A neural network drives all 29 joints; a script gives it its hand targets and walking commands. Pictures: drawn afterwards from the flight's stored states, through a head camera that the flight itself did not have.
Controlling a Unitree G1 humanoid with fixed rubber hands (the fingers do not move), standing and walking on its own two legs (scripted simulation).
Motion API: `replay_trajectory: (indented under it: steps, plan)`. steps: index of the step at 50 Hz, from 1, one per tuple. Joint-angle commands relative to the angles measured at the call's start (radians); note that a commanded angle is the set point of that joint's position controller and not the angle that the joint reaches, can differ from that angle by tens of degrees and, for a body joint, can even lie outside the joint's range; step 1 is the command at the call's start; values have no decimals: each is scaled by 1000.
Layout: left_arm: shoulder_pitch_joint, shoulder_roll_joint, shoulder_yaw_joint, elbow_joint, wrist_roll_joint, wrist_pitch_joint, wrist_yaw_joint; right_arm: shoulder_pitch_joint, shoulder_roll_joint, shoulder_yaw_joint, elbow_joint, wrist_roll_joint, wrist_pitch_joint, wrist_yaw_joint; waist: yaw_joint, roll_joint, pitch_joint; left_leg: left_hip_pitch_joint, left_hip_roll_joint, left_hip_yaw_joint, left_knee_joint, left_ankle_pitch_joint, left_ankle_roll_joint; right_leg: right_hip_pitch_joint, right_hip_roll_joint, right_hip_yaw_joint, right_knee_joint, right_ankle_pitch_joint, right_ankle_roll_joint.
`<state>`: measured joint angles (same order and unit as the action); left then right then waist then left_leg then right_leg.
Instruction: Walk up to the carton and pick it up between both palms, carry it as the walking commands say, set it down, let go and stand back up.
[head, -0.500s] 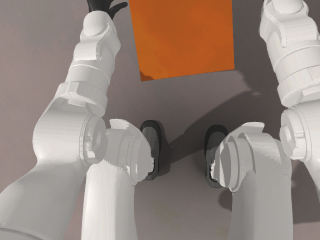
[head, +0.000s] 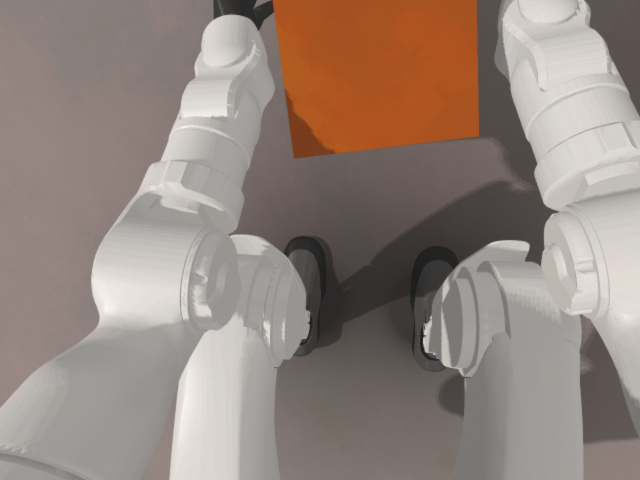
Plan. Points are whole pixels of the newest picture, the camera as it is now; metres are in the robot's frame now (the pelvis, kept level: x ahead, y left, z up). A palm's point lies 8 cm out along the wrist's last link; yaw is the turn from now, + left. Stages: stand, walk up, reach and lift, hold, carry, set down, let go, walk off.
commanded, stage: reach and lift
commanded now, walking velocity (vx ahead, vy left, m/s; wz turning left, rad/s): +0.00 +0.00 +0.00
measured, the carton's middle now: (371, 4) +0.55 -0.02 -0.24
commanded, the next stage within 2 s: none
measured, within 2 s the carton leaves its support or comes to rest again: leaves its support in 0.78 s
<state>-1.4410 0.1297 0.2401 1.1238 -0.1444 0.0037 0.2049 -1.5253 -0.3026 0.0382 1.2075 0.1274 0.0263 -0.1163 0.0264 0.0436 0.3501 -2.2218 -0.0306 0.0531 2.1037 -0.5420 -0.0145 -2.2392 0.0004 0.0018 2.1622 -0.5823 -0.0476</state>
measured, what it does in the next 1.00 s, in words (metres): stands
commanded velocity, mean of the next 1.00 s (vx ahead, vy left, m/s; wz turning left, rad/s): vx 0.00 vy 0.00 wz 0.00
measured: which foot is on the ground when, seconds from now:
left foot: down 0.00-1.00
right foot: down 0.00-1.00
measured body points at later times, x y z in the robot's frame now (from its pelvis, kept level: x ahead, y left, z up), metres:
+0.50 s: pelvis +0.01 +0.01 -0.02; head +0.36 -0.05 +0.25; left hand +0.55 +0.10 -0.18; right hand +0.56 -0.14 -0.19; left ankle +0.12 +0.12 -0.35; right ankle +0.10 -0.10 -0.35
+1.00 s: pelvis +0.00 +0.02 +0.00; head +0.34 -0.05 +0.29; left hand +0.53 +0.09 -0.14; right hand +0.56 -0.14 -0.13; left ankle +0.13 +0.13 -0.35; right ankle +0.10 -0.10 -0.35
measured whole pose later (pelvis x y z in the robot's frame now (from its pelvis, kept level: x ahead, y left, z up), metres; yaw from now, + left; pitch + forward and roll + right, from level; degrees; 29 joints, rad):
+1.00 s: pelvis +0.00 +0.02 +0.00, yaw -5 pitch +37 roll +4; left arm -1.23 -0.07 0.51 0.75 0.06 0.23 0.24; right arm -1.47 -0.16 -0.16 1.04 -0.14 0.26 -0.13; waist 0.04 0.03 0.22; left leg -2.19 -0.13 -0.01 2.13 -0.60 -0.08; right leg -2.24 0.10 0.05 2.15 -0.56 0.01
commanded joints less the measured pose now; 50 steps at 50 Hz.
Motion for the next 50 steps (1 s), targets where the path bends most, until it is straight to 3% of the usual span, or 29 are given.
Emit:
replay_trajectory:
  steps: [1, 5, 8, 14, 16, 18, 20, 27, 34, 40, 44, 50]
  plan:
    - [-147, -1, 12, -95, 25, -15, 3, -274, -22, -8, -104, -20, -20, -4, 1, -120, -1134, 552, -104, -12, -107, 308, -35, 623, 76, 61, -195, 317, 55]
    - [-182, -105, -9, -120, 31, -9, -13, -293, 71, 9, -121, -41, -19, 6, -10, -117, -1126, 549, -115, -12, -110, 311, -37, 650, 86, 60, -195, 331, 54]
    - [-243, -266, -39, -142, 48, 5, -47, -329, 246, 38, -127, -61, -10, 38, -7, -114, -1125, 550, -125, -11, -105, 310, -38, 652, 98, 61, -190, 338, 51]
    - [-484, -798, -89, -159, 121, 68, -212, -448, 827, 52, -141, -158, 54, 186, -8, -126, -1062, 432, -161, 6, -54, 231, -33, 551, 126, 57, -159, 257, 31]
    - [-466, -869, -66, -161, 154, 103, -248, -420, 886, 15, -136, -201, 79, 217, -5, -131, -1031, 380, -168, 11, -67, 210, -35, 561, 128, 46, -157, 254, 27]
    - [-456, -923, -61, -170, 169, 127, -269, -404, 930, -16, -154, -216, 96, 240, -28, -116, -1037, 405, -172, 19, -66, 214, -31, 517, 134, 30, -153, 250, 26]
    - [-449, -962, -61, -192, 176, 143, -280, -394, 953, -25, -160, -219, 105, 257, -29, -100, -1053, 410, -177, 22, -61, 222, -32, 505, 133, 24, -142, 250, 23]
    - [-409, -1037, -98, -252, 146, 153, -291, -340, 1041, 3, -197, -219, 119, 274, -37, -137, -1104, 407, -183, 16, -37, 313, -32, 541, 140, 18, -116, 358, 17]
    - [-436, -1054, -176, -327, 105, 148, -281, -356, 1107, 84, -254, -169, 120, 254, 1, -150, -1217, 374, -178, 29, -38, 344, -42, 670, 146, 34, -106, 457, 18]
    - [-518, -1064, -266, -490, 54, 156, -249, -443, 1137, 167, -383, -101, 127, 218, 30, -156, -1476, 489, -180, 37, -56, 403, -51, 857, 155, 30, -115, 534, 30]
    - [-573, -1062, -285, -524, 54, 183, -231, -478, 1145, 167, -397, -106, 152, 202, 41, -157, -1526, 542, -175, 33, -93, 366, -50, 873, 159, 15, -139, 477, 39]
    - [-618, -1043, -202, -457, 155, 218, -234, -416, 1188, 33, -220, -202, 201, 225, 43, -154, -1337, 508, -165, 24, -167, 215, -35, 713, 160, -6, -198, 293, 33]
